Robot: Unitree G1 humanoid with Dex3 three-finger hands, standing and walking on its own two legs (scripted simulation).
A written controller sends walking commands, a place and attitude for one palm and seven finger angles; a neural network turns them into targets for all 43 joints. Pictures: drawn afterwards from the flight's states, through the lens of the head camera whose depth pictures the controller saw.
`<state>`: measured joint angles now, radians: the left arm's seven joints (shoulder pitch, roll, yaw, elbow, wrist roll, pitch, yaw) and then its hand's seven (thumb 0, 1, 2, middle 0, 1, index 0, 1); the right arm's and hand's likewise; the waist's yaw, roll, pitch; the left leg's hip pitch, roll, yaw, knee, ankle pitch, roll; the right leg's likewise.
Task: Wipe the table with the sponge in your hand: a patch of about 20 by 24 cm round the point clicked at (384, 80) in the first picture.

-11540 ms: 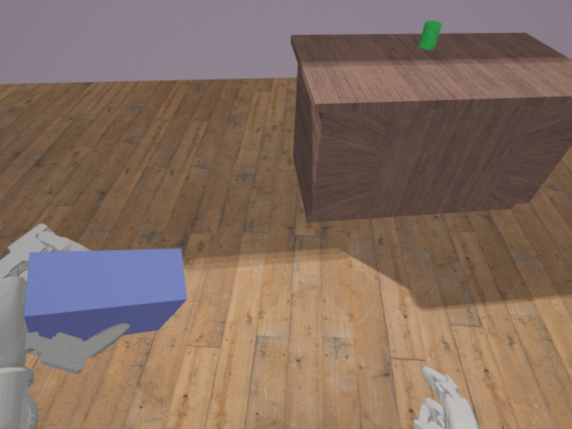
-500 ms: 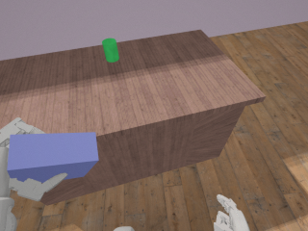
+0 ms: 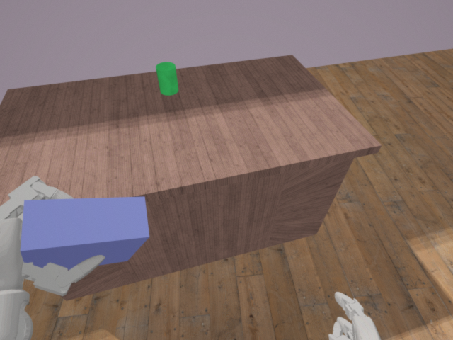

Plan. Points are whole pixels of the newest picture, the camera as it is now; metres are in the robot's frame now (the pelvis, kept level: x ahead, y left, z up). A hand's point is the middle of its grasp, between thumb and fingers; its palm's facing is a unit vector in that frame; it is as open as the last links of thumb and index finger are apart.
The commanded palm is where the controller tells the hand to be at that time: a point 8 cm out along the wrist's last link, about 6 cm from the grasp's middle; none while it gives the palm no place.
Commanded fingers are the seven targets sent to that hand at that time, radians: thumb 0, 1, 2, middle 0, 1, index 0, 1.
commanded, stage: come to a stop and stand still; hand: left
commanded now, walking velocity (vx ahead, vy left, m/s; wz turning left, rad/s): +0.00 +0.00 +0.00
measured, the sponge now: (104, 234) +0.22 +0.20 +0.13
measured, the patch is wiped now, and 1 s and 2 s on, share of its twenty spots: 0.00 0.00 0.00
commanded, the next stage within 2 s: look again from close up in 0.24 s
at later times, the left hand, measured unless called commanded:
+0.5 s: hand (23, 187) +0.25 +0.29 +0.20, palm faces +0.48 -0.77 -0.42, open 10.0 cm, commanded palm +0.16 +0.29 +0.18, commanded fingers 0.00 0.10 1.30 -1.20 -1.60 -1.20 -1.60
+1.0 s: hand (40, 191) +0.27 +0.30 +0.16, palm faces +0.37 -0.86 -0.35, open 10.0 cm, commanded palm +0.22 +0.33 +0.18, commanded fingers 0.00 0.10 1.30 -1.20 -1.60 -1.20 -1.60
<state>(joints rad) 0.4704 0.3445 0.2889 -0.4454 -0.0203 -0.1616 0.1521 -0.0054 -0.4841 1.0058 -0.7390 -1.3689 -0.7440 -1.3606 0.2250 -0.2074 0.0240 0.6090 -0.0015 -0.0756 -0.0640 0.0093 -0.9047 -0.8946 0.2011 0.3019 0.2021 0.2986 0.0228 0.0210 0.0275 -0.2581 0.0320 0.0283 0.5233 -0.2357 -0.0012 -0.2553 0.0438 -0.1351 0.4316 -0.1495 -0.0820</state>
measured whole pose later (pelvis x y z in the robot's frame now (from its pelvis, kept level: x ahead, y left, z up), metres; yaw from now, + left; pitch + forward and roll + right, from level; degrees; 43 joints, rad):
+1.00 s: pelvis +0.05 +0.06 +0.00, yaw -2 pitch -1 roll -1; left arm 0.40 0.36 0.33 -0.44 -0.02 -0.22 0.10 -0.01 -0.48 1.01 -0.74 -1.37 -0.74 -1.36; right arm 0.18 -0.20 0.04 0.53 -0.01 -0.12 -0.01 0.01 -0.90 -0.89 0.20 0.30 0.20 0.30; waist 0.03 -0.03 0.00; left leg -0.21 -0.02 0.09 0.55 -0.33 0.08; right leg -0.25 -0.01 -0.06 0.50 -0.24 0.00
